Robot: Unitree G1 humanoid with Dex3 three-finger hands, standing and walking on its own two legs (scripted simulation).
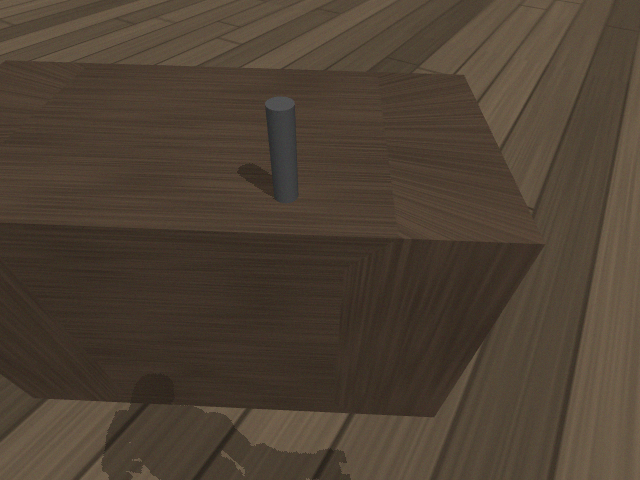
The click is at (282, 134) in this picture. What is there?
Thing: slim round
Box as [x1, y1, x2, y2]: [265, 96, 297, 202]
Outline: 280,96 268,99 265,102 274,197 280,202 290,202 297,197 294,102 290,98
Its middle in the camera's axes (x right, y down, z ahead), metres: -0.06 -0.14 +0.64
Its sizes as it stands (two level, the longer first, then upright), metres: 0.044 0.044 0.177
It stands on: a support 0.80 m high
